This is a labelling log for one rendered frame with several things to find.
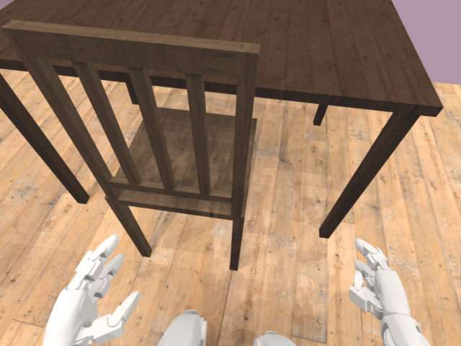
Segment left robot hand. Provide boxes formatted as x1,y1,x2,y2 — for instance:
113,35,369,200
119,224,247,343
42,234,140,346

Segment right robot hand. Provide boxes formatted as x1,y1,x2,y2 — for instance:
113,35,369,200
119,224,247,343
349,238,411,322

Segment robot right forearm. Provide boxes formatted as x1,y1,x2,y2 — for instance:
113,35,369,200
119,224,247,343
380,314,431,346

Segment chair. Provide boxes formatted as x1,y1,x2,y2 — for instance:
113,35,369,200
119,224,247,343
1,19,260,271

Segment left robot thigh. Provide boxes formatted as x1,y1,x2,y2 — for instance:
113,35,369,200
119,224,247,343
157,314,207,346

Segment table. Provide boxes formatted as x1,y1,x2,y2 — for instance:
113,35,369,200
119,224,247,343
0,0,444,239

